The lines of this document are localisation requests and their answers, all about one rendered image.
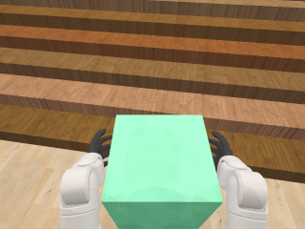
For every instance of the carton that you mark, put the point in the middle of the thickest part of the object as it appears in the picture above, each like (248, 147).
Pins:
(160, 172)

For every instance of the robot left forearm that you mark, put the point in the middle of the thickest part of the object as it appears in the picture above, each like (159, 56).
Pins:
(79, 193)

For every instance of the right robot hand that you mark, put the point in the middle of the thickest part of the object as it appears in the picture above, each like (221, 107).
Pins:
(223, 147)

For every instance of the left robot hand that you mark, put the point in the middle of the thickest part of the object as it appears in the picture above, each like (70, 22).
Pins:
(96, 142)

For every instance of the robot right forearm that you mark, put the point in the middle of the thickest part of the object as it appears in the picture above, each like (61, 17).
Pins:
(246, 194)

